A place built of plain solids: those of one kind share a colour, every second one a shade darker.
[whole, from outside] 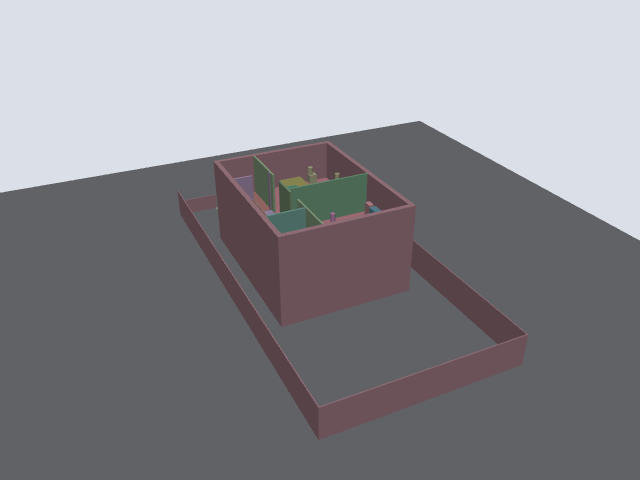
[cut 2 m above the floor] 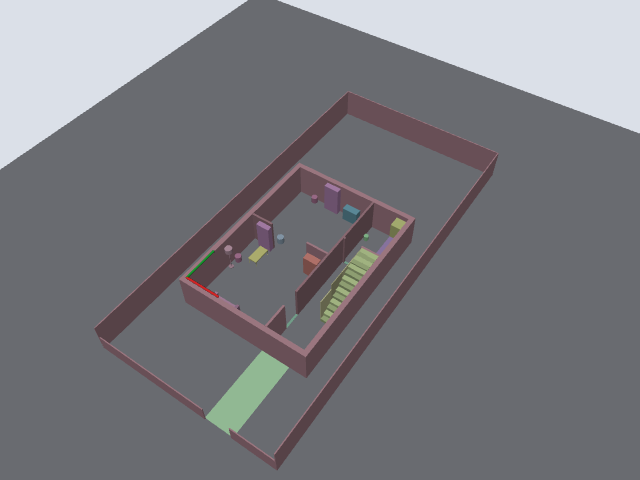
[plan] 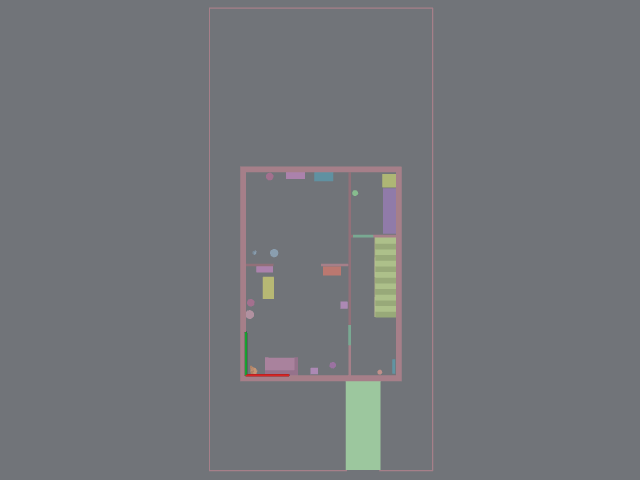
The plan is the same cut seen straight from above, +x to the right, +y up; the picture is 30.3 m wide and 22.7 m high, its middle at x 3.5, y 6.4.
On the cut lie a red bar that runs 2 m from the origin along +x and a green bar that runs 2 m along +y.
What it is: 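A detached two-storey house, 7.1 m wide inside and 9.6 m deep; a hall 2.13 m wide with a straight stair of 15 risers of 192 mm on goings of 268 mm; a through lounge; upstairs three bedrooms and a bathroom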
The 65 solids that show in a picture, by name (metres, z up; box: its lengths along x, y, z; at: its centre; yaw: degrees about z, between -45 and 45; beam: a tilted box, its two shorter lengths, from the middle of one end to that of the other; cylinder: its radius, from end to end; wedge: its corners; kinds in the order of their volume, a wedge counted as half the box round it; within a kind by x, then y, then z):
{
 "wall_1": {"box": [0.06, 21.93, 1.85], "at": [-1.73, 6.43, 0.88]},
 "wall_2": {"box": [0.28, 10.15, 5.33], "at": [-0.14, 4.8, 2.61]},
 "wall_3": {"box": [1.3, 0.12, 2.79], "at": [0.65, 5.22, 1.35]},
 "wall_4": {"box": [6.53, 0.06, 1.05], "at": [1.51, -4.51, 0.47]},
 "wall_5": {"box": [7.65, 0.28, 5.33], "at": [3.55, -0.14, 2.61]},
 "wall_6": {"box": [7.65, 0.28, 5.33], "at": [3.55, 9.74, 2.61]},
 "wall_7": {"box": [10.61, 0.06, 1.85], "at": [3.55, 17.36, 0.88]},
 "wall_8": {"box": [1.3, 0.12, 2.79], "at": [4.19, 5.22, 1.35]},
 "wall_9": {"box": [0.12, 1.42, 2.79], "at": [4.9, 0.71, 1.35]},
 "wall_10": {"box": [0.12, 7.22, 2.79], "at": [4.9, 5.99, 1.35]},
 "wall_11": {"box": [0.09, 0.12, 2.79], "at": [5.01, 6.58, 1.35]},
 "wall_12": {"box": [1.07, 0.12, 2.79], "at": [6.56, 6.58, 1.35]},
 "wall_13": {"box": [0.28, 10.15, 5.33], "at": [7.23, 4.8, 2.61]},
 "wall_14": {"box": [2.55, 0.06, 1.05], "at": [7.58, -4.51, 0.47]},
 "wall_15": {"box": [0.06, 21.93, 1.85], "at": [8.82, 6.43, 0.88]},
 "upper_floor_rooms_1": {"box": [4.97, 9.61, 0.14], "at": [2.48, 4.8, 2.81]},
 "tread_1": {"box": [0.98, 0.3, 0.21], "at": [6.61, 2.89, 0.09]},
 "tread_2": {"box": [0.98, 0.3, 0.4], "at": [6.61, 3.16, 0.18]},
 "tread_3": {"box": [0.98, 0.3, 0.6], "at": [6.61, 3.42, 0.28]},
 "tread_4": {"box": [0.98, 0.3, 0.79], "at": [6.61, 3.69, 0.37]},
 "tread_5": {"box": [0.98, 0.3, 0.98], "at": [6.61, 3.96, 0.47]},
 "tread_6": {"box": [0.98, 0.3, 1.17], "at": [6.61, 4.23, 0.57]},
 "tread_7": {"box": [0.98, 0.3, 1.36], "at": [6.61, 4.5, 0.66]},
 "tread_8": {"box": [0.98, 0.3, 1.56], "at": [6.61, 4.76, 0.76]},
 "tread_9": {"box": [0.98, 0.3, 1.75], "at": [6.61, 5.03, 0.85]},
 "tread_10": {"box": [0.98, 0.3, 1.94], "at": [6.61, 5.3, 0.95]},
 "tread_11": {"box": [0.98, 0.3, 2.13], "at": [6.61, 5.57, 1.05]},
 "tread_12": {"box": [0.98, 0.3, 2.33], "at": [6.61, 5.83, 1.14]},
 "tread_13": {"box": [0.98, 0.3, 2.52], "at": [6.61, 6.1, 1.24]},
 "tread_14": {"box": [0.98, 0.3, 2.71], "at": [6.61, 6.37, 1.33]},
 "ground_1": {"box": [1.65, 4.2, 0.5], "at": [5.54, -2.38, -0.25]},
 "landing_wall_1": {"box": [0.12, 3.12, 2.54], "at": [4.9, 1.56, 4.01]},
 "landing_wall_2": {"box": [0.12, 1.52, 2.54], "at": [4.9, 4.85, 4.01]},
 "landing_wall_3": {"box": [0.12, 3.03, 2.54], "at": [4.9, 8.08, 4.01]},
 "bedrooms_wall_1": {"box": [4.84, 0.12, 2.54], "at": [2.42, 5.22, 4.01]},
 "bed_1": {"box": [1.4, 2.0, 0.5], "at": [2.59, 1.0, 3.08]},
 "shelf_1": {"box": [0.8, 0.3, 1.84], "at": [0.88, 5.01, 0.87]},
 "shelf_2": {"box": [0.9, 0.32, 1.87], "at": [2.34, 9.44, 0.89]},
 "upper_floor_box_1": {"box": [2.14, 2.76, 0.14], "at": [6.03, 1.37, 2.81]},
 "fridge_freezer_1": {"box": [0.65, 0.65, 1.85], "at": [6.77, 9.2, 0.88]},
 "bath_wall_1": {"box": [2.13, 0.12, 2.54], "at": [6.03, 7.64, 4.01]},
 "dresser_1": {"box": [0.42, 0.8, 0.87], "at": [0.21, 6.75, 3.27]},
 "dresser_2": {"box": [0.9, 0.42, 0.92], "at": [3.68, 9.39, 0.41]},
 "sofa_1": {"box": [1.56, 0.24, 0.83], "at": [1.68, 0.12, 0.36]},
 "sofa_2": {"box": [1.24, 0.65, 0.37], "at": [1.68, 0.51, 0.24]},
 "slotfit_storage_1": {"box": [0.86, 0.42, 1.34], "at": [4.07, 4.93, 0.62]},
 "box_wall_1": {"box": [0.09, 0.12, 2.54], "at": [5.01, 2.71, 4.01]},
 "box_wall_2": {"box": [1.07, 0.12, 2.54], "at": [6.56, 2.71, 4.01]},
 "nightstand_1": {"box": [0.5, 0.43, 0.6], "at": [1.15, 0.21, 3.13]},
 "nightstand_2": {"cylinder": 0.15, "from": [1.23, 0.15, 3.43], "to": [1.23, 0.15, 3.9]},
 "stair_guard_1": {"box": [0.04, 0.94, 1.67], "at": [6.1, 3.24, 0.79]},
 "stair_guard_2": {"box": [0.04, 0.94, 2.39], "at": [6.1, 4.18, 1.15]},
 "suitcase_1": {"box": [0.3, 0.5, 0.85], "at": [0.15, 5.89, 3.26]},
 "plant_pot_1": {"cylinder": 0.18, "from": [0.23, 3.43, 0.0], "to": [0.23, 3.43, 0.38]},
 "plant_pot_2": {"cylinder": 0.18, "from": [1.12, 9.4, 0.0], "to": [1.12, 9.4, 0.38]},
 "box_cardboard_1": {"box": [0.35, 0.31, 0.27], "at": [3.23, 0.2, 0.09]},
 "box_cardboard_2": {"box": [0.35, 0.34, 0.26], "at": [4.64, 3.32, 0.08]},
 "radiator_1": {"box": [0.14, 0.7, 0.6], "at": [6.99, 0.42, 0.42]},
 "clutter_clutter_back_1": {"cylinder": 0.2, "from": [1.33, 5.78, -0.05], "to": [1.33, 5.78, 0.4]},
 "worktop_1": {"box": [0.62, 2.16, 0.04], "at": [6.79, 7.77, 0.88]},
 "floor_lamp_1": {"cylinder": 0.21, "from": [0.17, 2.87, 1.25], "to": [0.17, 2.87, 1.55]},
 "coffee_table_1": {"box": [0.54, 1.05, 0.07], "at": [1.06, 4.13, 0.36]},
 "clutter_clutter_bed_1": {"cylinder": 0.14, "from": [2.38, 5.66, 2.83], "to": [2.38, 5.66, 3.44]},
 "threshold_1": {"box": [0.13, 0.96, 0.06], "at": [4.9, 1.9, -0.02]},
 "threshold_2": {"box": [0.96, 0.13, 0.07], "at": [5.54, 6.58, -0.01]}
}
